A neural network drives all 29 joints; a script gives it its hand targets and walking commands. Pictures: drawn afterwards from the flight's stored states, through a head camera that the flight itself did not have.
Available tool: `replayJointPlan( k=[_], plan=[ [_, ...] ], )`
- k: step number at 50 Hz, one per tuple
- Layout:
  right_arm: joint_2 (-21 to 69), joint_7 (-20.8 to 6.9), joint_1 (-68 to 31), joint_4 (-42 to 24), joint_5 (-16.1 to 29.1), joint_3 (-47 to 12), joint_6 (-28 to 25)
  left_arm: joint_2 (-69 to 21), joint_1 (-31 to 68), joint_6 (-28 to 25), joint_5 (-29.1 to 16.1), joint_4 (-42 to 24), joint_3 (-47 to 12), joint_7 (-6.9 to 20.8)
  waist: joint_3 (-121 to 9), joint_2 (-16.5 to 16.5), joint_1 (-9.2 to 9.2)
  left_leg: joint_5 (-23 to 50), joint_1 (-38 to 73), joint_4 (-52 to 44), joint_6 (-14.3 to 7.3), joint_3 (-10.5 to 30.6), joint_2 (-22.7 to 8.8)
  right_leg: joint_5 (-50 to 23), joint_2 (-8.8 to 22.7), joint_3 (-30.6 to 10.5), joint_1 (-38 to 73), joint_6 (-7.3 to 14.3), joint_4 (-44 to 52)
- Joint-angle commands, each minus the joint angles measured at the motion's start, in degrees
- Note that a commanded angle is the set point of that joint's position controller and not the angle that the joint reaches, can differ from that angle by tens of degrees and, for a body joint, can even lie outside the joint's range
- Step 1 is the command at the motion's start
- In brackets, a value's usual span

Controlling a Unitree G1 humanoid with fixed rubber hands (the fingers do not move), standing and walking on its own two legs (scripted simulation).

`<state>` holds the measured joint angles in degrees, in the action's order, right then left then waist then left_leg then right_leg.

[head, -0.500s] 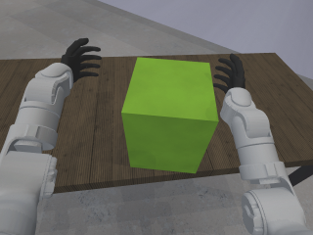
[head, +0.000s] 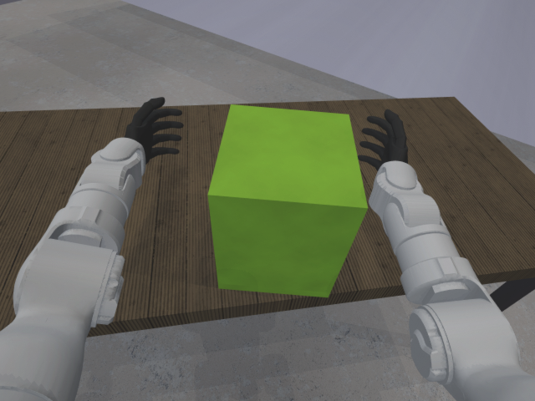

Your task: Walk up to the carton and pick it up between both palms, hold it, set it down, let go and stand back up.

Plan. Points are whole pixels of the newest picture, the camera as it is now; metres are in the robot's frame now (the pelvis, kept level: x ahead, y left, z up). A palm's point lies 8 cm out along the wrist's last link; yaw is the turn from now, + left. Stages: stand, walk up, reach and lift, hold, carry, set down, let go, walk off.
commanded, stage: reach and lift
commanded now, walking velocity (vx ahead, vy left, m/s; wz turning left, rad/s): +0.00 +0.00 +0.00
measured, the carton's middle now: (281, 204) +0.42 -0.04 +0.05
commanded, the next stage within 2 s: none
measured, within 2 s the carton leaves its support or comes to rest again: neither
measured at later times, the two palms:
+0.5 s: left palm (159, 167) +0.47 +0.16 +0.10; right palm (375, 183) +0.40 -0.19 +0.12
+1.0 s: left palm (187, 172) +0.46 +0.11 +0.10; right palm (370, 186) +0.40 -0.18 +0.11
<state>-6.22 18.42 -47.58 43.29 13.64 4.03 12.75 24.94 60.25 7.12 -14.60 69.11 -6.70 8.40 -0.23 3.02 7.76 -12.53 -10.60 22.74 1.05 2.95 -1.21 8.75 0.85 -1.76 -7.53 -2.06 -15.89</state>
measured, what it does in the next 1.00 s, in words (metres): stands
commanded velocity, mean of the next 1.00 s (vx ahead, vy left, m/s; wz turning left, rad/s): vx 0.00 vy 0.00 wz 0.00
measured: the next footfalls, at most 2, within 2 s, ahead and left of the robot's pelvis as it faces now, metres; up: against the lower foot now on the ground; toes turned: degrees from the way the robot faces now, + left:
none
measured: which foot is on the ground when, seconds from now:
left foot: down 0.00-1.00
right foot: down 0.00-1.00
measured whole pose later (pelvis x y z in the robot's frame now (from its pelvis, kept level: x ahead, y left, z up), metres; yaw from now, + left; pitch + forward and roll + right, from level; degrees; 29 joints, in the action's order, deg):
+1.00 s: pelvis -0.01 +0.00 +0.00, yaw +0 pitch +9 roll -1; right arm 3.6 13.2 -47.6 51.6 -6.4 21.3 -6.1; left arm 9.9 59.9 -4.0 9.1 71.8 20.2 5.9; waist -3.4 3.1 7.8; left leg -11.8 -22.1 25.1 0.9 2.9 -1.2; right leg 8.2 0.7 -1.8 -19.2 -2.5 -18.7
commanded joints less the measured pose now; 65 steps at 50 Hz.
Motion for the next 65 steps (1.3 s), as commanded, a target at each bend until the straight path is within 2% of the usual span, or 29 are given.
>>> replayJointPlan(
  k=[1, 3, 4, 5, 7, 8, 10, 14, 17, 19, 23, 26, 30, 31, 33, 37, 43, 44, 45, 48, 51, 52, 54, 57, 58, 60, 61, 64, 65],
  plan=[
    [-1.7, -0.3, -22.7, 7.9, -1.3, -1.8, -4.1, 4.3, 26.5, -5.9, 0.2, -2.9, 0.8, -1.7, -22.2, -7.5, 6.46, 12.6, 1.5, -0.4, 0.8, -4.7, 1.7, -19.8, -1.5, 4.2, 2.0, 1.5, -2.9],
    [-1.3, -0.5, -24.6, 4.0, -1.1, -0.5, -6.6, 4.6, 27.5, -8.1, -0.7, -5.1, 0.6, -2.4, -27.1, -8.0, 5.71, 13.1, 0.9, 1.0, 0.7, -4.9, 2.0, -20.3, -1.5, 4.1, 1.1, 1.2, -3.5],
    [-0.3, -0.4, -26.0, 2.4, -1.5, -0.4, -8.2, 3.6, 28.6, -9.5, -1.1, -3.8, -0.3, -2.6, -29.5, -6.8, 5.93, 12.4, -0.2, 1.4, 0.5, -5.1, 1.8, -20.5, -1.5, 4.3, 0.6, 1.1, -4.1],
    [-0.2, -0.6, -25.5, 3.2, -2.2, 0.5, -9.5, 3.2, 28.1, -10.7, -0.8, -2.7, 0.2, -2.9, -31.9, -7.9, 5.52, 12.8, 0.0, 2.2, 0.8, -5.2, 1.9, -20.8, -1.6, 4.3, -0.3, 1.2, -4.2],
    [0.5, -1.1, -24.7, 5.6, -2.3, 0.1, -10.3, 3.6, 26.9, -11.8, -0.5, 2.2, 1.3, -3.1, -32.4, -7.0, 4.29, 10.8, -3.1, 2.4, 0.2, -5.2, 2.1, -19.2, -1.3, 3.9, -1.0, 0.8, -4.9],
    [0.1, -1.1, -22.5, 8.2, -2.9, 0.6, -10.7, 3.3, 25.4, -12.4, 0.0, 3.8, 1.5, -3.2, -33.7, -7.1, 4.76, 11.5, -2.2, 2.7, 0.3, -5.2, 2.1, -20.0, -1.4, 3.9, -1.5, 1.0, -5.3],
    [0.4, -0.9, -21.0, 10.5, -3.1, 0.7, -11.7, 2.4, 24.8, -12.9, 0.9, 2.4, 1.8, -3.2, -34.6, -8.9, 5.37, 12.8, -2.0, 3.1, 0.6, -5.0, 2.2, -20.9, -1.3, 4.1, -2.1, 1.0, -5.4],
    [1.3, -1.4, -23.6, 7.9, -3.1, 1.0, -13.9, 0.2, 28.9, -15.5, 0.2, -5.1, 1.4, -4.2, -41.0, -10.9, 5.35, 18.4, 2.6, 5.4, 1.6, -4.8, 1.9, -21.6, -2.2, 4.7, -6.7, 1.4, -5.9],
    [1.0, -1.3, -22.4, 7.4, -2.4, 0.6, -14.9, 0.2, 26.5, -15.3, 0.8, -5.1, 2.0, -4.3, -44.5, -11.7, 5.00, 22.2, 3.8, 7.1, 2.4, -5.0, 2.1, -24.7, -2.4, 4.8, -7.1, 1.8, -6.2],
    [2.0, -1.1, -22.2, 7.0, -1.7, -0.8, -15.0, 1.8, 25.5, -14.3, 2.7, -3.1, 5.2, -4.0, -43.4, -10.4, 3.03, 22.3, 1.6, 6.8, 1.6, -5.5, 2.7, -27.6, -1.8, 3.7, -4.5, 1.3, -6.7],
    [3.4, -0.8, -21.3, 9.4, -2.9, 1.4, -15.0, -1.5, 24.8, -13.4, 4.6, -4.5, 5.2, -3.6, -40.7, -10.5, 5.05, 22.9, 2.5, 5.7, 1.8, -4.9, 2.6, -27.3, -2.2, 4.5, -5.7, 1.2, -5.8],
    [4.6, -0.7, -22.3, 8.9, -2.9, 1.2, -15.1, -3.5, 25.5, -12.3, 6.6, -6.1, 5.7, -3.6, -39.0, -11.6, 4.47, 23.3, 3.7, 5.7, 2.4, -5.3, 2.3, -25.6, -2.5, 4.8, -6.4, 1.3, -5.0],
    [7.6, -0.4, -23.6, 5.7, -3.8, 1.0, -14.8, -4.7, 25.9, -11.2, 8.4, -6.3, 8.3, -3.0, -38.4, -8.0, 3.13, 20.7, 1.3, 4.9, 1.0, -5.7, 2.8, -25.4, -2.0, 4.3, -4.4, 0.3, -5.1],
    [7.3, -0.4, -23.0, 7.8, -5.1, 2.7, -14.6, -5.0, 26.0, -11.4, 9.5, -5.2, 8.7, -3.0, -36.6, -8.0, 4.31, 19.4, 1.1, 4.4, 0.9, -5.5, 2.5, -23.8, -2.0, 4.6, -5.7, 0.4, -4.6],
    [8.3, -0.6, -23.4, 6.2, -6.2, 3.7, -15.4, -6.0, 26.4, -11.6, 10.7, -7.8, 9.4, -3.3, -38.1, -9.1, 4.25, 20.1, 1.9, 4.4, 1.4, -6.0, 2.6, -25.1, -1.9, 4.8, -4.7, 0.3, -5.0],
    [11.7, -1.3, -23.3, 7.5, -10.6, 6.2, -15.9, -7.4, 26.8, -11.3, 15.3, -5.5, 13.9, -2.9, -35.5, -7.8, 2.29, 17.2, 0.0, 2.8, 0.7, -6.8, 2.5, -23.0, -1.5, 4.5, -3.3, -0.1, -4.3],
    [16.3, -2.3, -20.9, 9.5, -17.9, 9.3, -18.0, -10.9, 25.0, -11.7, 22.5, -7.0, 20.2, -2.3, -32.4, -5.9, 1.83, 16.8, -0.6, 0.6, 0.5, -8.7, 2.8, -26.2, -0.9, 4.3, 3.5, -1.2, -4.6],
    [17.9, -2.9, -21.2, 8.1, -19.2, 9.9, -18.5, -11.9, 25.1, -12.1, 24.4, -7.1, 21.7, -1.8, -34.1, -5.5, 0.70, 16.4, -0.1, 0.3, 0.2, -8.7, 2.6, -26.3, -0.7, 4.3, 4.3, -1.4, -4.4],
    [20.1, -3.3, -20.9, 9.5, -21.2, 10.6, -18.8, -13.0, 25.5, -12.5, 25.0, -6.1, 23.0, -1.1, -31.9, -4.4, 1.30, 14.8, -1.4, -0.3, 0.0, -8.9, 2.8, -26.4, -0.3, 4.2, 6.3, -1.7, -4.7],
    [27.6, -5.4, -20.4, 8.8, -27.8, 12.9, -20.8, -20.0, 24.3, -13.0, 31.2, -5.5, 25.9, 0.6, -31.4, -3.9, 0.07, 16.4, -1.0, -1.6, -0.1, -9.6, 3.1, -28.9, -0.1, 4.4, 11.0, -2.1, -4.7],
    [44.6, -10.9, -22.3, 9.1, -35.2, 13.0, -20.5, -37.5, 25.0, -12.3, 37.4, -2.9, 26.2, 6.0, -27.0, -4.6, 0.07, 13.6, -0.8, -4.4, -0.5, -9.8, 4.0, -28.3, 0.6, 5.1, 15.8, -2.4, -3.8],
    [48.5, -12.1, -22.5, 7.5, -37.9, 12.6, -20.8, -40.7, 25.0, -12.3, 38.7, -2.3, 27.1, 7.2, -26.8, -3.3, -0.29, 11.9, -2.2, -5.2, -0.8, -10.6, 4.5, -29.9, 1.0, 4.8, 18.7, -2.7, -4.1],
    [49.3, -13.1, -21.5, 5.9, -41.1, 13.8, -21.2, -40.4, 23.6, -11.8, 39.6, -0.9, 29.1, 7.8, -24.6, -2.4, -1.22, 9.3, -4.1, -6.3, -1.2, -11.1, 4.8, -30.8, 1.1, 5.3, 21.6, -3.4, -4.7],
    [49.2, -13.5, -19.1, 6.7, -42.0, 13.9, -21.2, -40.7, 21.7, -11.1, 40.2, -1.5, 29.6, 7.9, -22.8, -3.5, -0.58, 7.8, -4.6, -7.4, -1.0, -11.5, 4.8, -33.9, 1.0, 5.7, 23.8, -3.7, -5.1],
    [49.1, -13.6, -18.1, 7.1, -41.8, 14.3, -21.6, -41.6, 22.1, -11.1, 39.8, -3.5, 28.6, 7.8, -22.9, -3.8, 0.52, 8.4, -4.6, -7.5, -0.7, -11.4, 4.8, -34.9, 0.8, 6.2, 23.5, -3.8, -5.0],
    [49.5, -13.4, -17.8, 7.1, -41.9, 14.3, -21.4, -42.5, 21.3, -10.7, 40.2, -3.0, 28.6, 8.0, -23.2, -4.2, 0.57, 8.4, -3.9, -7.8, -0.6, -11.2, 4.6, -34.7, 0.9, 5.9, 23.8, -3.8, -4.4],
    [50.3, -13.2, -16.8, 6.6, -42.2, 13.1, -21.3, -41.6, 20.9, -10.7, 40.3, -3.1, 29.5, 8.3, -22.7, -2.4, -0.46, 7.7, -4.7, -7.8, -1.1, -11.7, 4.9, -35.6, 1.3, 5.2, 25.0, -4.4, -4.4],
    [51.1, -12.9, -16.4, 7.4, -41.3, 12.4, -21.0, -41.2, 19.2, -10.2, 40.6, -3.4, 29.7, 8.3, -21.5, -1.7, 0.04, 6.7, -5.7, -8.8, -1.5, -11.7, 5.0, -37.8, 1.5, 5.1, 26.8, -4.8, -4.6],
    [51.6, -12.9, -17.5, 6.7, -41.3, 12.6, -21.1, -41.9, 20.4, -10.3, 40.7, -3.9, 29.0, 8.3, -22.9, -2.8, 0.20, 6.0, -6.1, -9.0, -1.4, -11.8, 5.0, -37.0, 1.4, 5.1, 26.9, -4.6, -4.4]
  ],
)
